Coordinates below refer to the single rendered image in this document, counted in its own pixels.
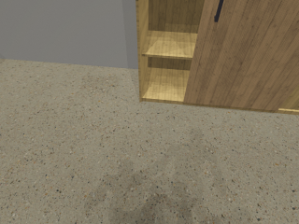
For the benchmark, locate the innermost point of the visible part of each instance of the handle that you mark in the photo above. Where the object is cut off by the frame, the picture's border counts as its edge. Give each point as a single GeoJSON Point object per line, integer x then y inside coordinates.
{"type": "Point", "coordinates": [216, 17]}

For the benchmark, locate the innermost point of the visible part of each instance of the wardrobe door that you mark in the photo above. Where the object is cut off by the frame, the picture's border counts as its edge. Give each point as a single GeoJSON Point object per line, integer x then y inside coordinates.
{"type": "Point", "coordinates": [249, 58]}
{"type": "Point", "coordinates": [292, 101]}

